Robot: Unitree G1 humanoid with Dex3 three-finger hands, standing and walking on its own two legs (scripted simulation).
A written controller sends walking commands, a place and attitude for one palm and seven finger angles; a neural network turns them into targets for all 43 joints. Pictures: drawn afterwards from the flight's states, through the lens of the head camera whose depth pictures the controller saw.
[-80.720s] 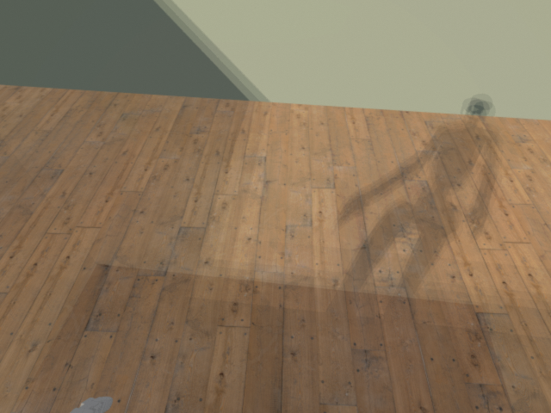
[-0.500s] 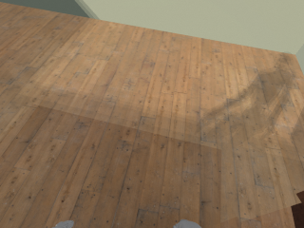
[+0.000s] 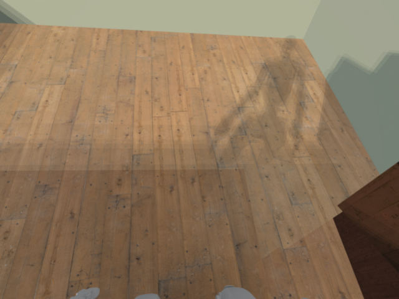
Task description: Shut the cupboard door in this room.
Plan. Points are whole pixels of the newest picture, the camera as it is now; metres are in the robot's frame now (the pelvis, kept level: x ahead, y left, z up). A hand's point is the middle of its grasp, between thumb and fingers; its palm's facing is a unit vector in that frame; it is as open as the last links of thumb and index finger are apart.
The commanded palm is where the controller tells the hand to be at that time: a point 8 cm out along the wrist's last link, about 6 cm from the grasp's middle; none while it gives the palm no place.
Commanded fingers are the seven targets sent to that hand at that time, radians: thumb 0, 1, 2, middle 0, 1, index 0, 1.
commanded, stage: turn to face it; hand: left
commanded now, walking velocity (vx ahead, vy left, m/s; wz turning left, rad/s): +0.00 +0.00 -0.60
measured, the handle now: out of the picture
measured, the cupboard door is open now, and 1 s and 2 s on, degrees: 26 26 26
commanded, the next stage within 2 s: take the last steps up to it in 1.56 s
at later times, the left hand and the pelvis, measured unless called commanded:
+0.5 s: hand (135, 284) +0.16 +0.14 -0.15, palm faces -0.29 -0.93 -0.25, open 7.4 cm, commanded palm none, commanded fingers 0.00 0.90 0.90 -0.20 -0.30 -0.20 -0.30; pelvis +0.01 -0.02 +0.01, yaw -17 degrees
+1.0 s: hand (167, 244) +0.25 +0.08 -0.15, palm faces -0.57 -0.78 -0.25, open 7.4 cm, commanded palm none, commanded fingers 0.00 0.90 0.90 -0.20 -0.30 -0.20 -0.30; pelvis +0.03 -0.02 +0.00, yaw -36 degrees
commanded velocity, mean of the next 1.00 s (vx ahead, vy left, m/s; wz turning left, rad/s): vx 0.00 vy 0.00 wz -0.60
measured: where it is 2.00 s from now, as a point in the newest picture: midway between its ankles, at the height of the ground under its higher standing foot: outside the picture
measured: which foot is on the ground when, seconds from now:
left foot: down 0.00-0.28, up 0.30-0.60, down 0.62-1.00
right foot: up 0.00-0.26, down 0.28-0.62, up 0.64-0.98, down 1.00-1.00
